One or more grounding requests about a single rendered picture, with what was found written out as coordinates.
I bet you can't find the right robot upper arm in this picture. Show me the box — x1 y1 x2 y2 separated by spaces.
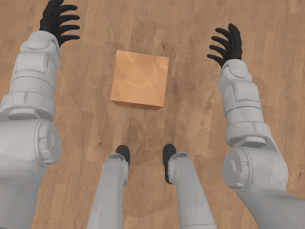
221 146 305 229

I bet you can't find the left robot upper arm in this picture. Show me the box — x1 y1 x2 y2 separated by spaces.
0 118 62 229

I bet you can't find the right robot hand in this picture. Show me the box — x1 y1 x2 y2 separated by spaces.
207 23 243 69

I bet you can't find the left robot hand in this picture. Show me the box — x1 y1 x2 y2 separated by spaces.
39 0 80 48

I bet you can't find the robot right foot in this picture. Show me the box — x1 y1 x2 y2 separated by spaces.
162 144 176 184

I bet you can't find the carton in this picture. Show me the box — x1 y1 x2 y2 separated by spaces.
111 50 169 111

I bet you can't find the robot left shin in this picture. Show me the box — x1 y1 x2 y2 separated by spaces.
102 153 125 169

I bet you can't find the left robot forearm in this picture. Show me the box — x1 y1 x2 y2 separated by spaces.
0 31 61 122

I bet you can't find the right robot forearm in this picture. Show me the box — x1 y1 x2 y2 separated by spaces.
216 59 289 182

